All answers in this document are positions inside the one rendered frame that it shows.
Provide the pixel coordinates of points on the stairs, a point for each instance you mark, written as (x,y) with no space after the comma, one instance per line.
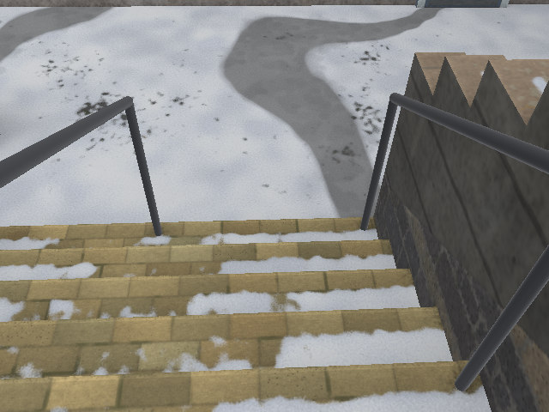
(289,315)

